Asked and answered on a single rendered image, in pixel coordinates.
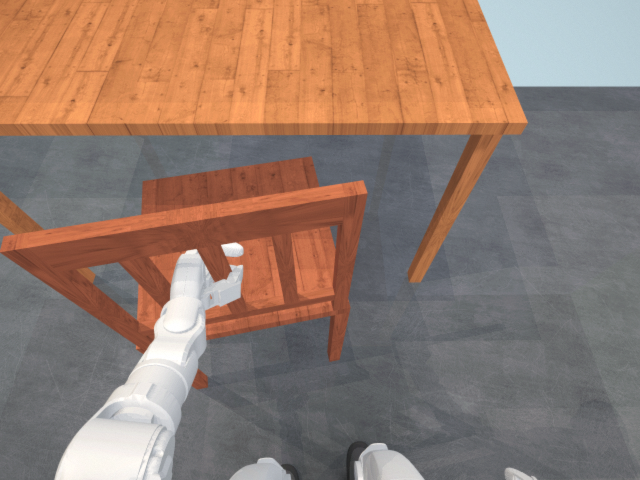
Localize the right robot foot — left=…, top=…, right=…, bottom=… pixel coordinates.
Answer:
left=346, top=441, right=368, bottom=480

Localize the left robot upper arm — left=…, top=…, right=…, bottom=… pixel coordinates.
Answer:
left=59, top=418, right=175, bottom=480

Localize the table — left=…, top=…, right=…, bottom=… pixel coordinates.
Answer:
left=0, top=0, right=528, bottom=283

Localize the robot left hand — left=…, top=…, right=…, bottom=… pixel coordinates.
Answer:
left=170, top=242, right=244, bottom=310

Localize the robot left forearm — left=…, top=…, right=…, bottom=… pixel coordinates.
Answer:
left=54, top=297, right=207, bottom=480

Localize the chair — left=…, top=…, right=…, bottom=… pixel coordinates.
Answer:
left=0, top=156, right=368, bottom=390

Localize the right robot shin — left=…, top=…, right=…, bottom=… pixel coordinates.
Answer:
left=358, top=443, right=388, bottom=461

